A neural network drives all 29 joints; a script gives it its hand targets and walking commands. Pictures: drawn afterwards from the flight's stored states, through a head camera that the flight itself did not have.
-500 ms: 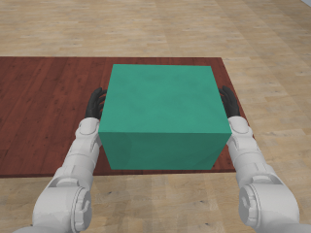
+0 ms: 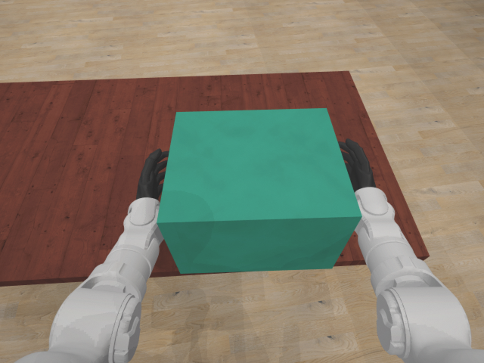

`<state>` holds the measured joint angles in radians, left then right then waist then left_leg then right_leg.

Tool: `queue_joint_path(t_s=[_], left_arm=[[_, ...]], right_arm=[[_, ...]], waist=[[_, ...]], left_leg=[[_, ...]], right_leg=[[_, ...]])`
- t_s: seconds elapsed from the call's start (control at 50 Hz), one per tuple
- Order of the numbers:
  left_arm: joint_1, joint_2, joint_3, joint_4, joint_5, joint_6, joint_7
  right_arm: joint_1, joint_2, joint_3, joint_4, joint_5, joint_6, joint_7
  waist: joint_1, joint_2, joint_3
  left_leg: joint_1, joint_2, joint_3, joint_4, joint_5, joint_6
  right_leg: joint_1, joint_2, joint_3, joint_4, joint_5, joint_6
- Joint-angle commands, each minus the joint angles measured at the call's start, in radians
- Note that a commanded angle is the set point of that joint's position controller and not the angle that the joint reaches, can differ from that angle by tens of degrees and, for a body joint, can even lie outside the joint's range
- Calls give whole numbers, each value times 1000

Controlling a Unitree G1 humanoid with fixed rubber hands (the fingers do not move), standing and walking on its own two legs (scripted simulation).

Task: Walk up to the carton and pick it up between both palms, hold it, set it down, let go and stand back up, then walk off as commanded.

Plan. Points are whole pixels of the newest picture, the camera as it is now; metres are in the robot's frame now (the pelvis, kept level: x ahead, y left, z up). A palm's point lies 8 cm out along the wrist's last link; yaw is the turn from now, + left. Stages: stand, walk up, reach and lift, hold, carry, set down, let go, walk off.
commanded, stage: set down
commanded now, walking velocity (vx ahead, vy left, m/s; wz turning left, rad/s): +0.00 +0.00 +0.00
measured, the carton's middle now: (254, 190) +0.41 +0.00 +0.01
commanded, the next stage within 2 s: none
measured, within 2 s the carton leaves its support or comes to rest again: rests again in 0.64 s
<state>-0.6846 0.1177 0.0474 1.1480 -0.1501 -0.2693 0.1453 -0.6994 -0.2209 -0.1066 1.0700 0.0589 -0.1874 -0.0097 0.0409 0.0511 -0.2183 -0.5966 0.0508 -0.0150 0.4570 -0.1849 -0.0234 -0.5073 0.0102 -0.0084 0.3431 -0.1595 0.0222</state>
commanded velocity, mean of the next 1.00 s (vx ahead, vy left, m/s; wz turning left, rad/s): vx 0.00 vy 0.00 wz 0.00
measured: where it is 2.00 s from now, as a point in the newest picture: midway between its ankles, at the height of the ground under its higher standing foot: outside the picture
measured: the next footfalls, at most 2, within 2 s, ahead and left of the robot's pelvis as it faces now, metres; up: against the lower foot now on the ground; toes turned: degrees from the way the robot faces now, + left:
none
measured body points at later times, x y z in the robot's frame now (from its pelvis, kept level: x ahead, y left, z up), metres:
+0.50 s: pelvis -0.02 +0.00 -0.01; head +0.03 -0.01 +0.43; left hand +0.39 +0.19 +0.04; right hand +0.43 -0.19 +0.05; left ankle +0.00 +0.13 -0.74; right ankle -0.02 -0.14 -0.74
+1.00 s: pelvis -0.06 +0.00 -0.03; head +0.05 +0.00 +0.40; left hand +0.40 +0.19 +0.04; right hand +0.45 -0.20 +0.06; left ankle +0.00 +0.13 -0.74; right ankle -0.02 -0.14 -0.74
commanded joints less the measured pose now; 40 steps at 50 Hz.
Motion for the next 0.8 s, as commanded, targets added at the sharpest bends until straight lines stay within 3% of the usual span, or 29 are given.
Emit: queue_joint_path(t_s=[0.0, 0.14, 0.24, 0.34, 0.42, 0.48, 0.54, 0.62, 0.68, 0.78], left_arm=[[-786, -778, -338, -366, 51, -125, -131], [-796, -762, -362, -350, 21, -137, -140], [-832, -714, -354, -336, -3, -146, -145], [-879, -439, -298, -314, -52, -148, -110], [-844, 36, -206, -270, -125, -128, -10], [-905, -12, -161, -172, -128, -71, 0], [-905, 6, -153, -72, -140, -27, 5], [-899, 79, -135, -81, -162, 3, 22], [-864, 143, -133, -155, -179, 44, 33], [-767, 171, -103, -299, -167, 149, 31]], right_arm=[[-739, 757, 352, -356, -10, -108, 167], [-731, 748, 378, -363, 11, -89, 167], [-728, 710, 361, -345, 18, -76, 166], [-779, 401, 291, -296, 70, -64, 152], [-792, -149, 171, -169, 167, -50, 89], [-870, -59, 153, -55, 173, -16, 79], [-903, -76, 143, -24, 178, -9, 76], [-925, -191, 144, -25, 230, -20, 63], [-925, -318, 149, -69, 288, -25, 62], [-871, -435, 104, -78, 319, 12, 69]], waist=[[5, -52, -873], [-9, -98, -852], [-27, -100, -855], [-24, -84, -901], [9, -101, -868], [25, -148, -770], [33, -141, -773], [56, -101, -913], [69, -78, -1041], [48, -85, -1047]], left_leg=[[424, -44, 8, 91, 647, -57], [360, -49, -2, 92, 565, -45], [330, -53, -2, 88, 503, -42], [280, -51, 18, 105, 443, -41], [232, -40, 41, 131, 346, -26], [171, -35, 30, 155, 204, 2], [118, -36, 43, 162, 123, 4], [128, -33, 36, 220, 224, -22], [185, -31, 34, 268, 364, -47], [311, -21, 24, 292, 505, -69]], right_leg=[[333, 54, -10, 107, 622, 12], [323, 52, -1, 120, 584, 20], [314, 48, 0, 126, 546, 23], [276, 49, -2, 151, 483, 15], [178, 45, -11, 181, 340, 4], [61, 30, -16, 199, 172, 10], [45, 17, -12, 213, 114, 8], [28, 27, -8, 274, 247, 0], [23, 50, -16, 311, 382, -9], [-49, 87, -45, 304, 418, -8]])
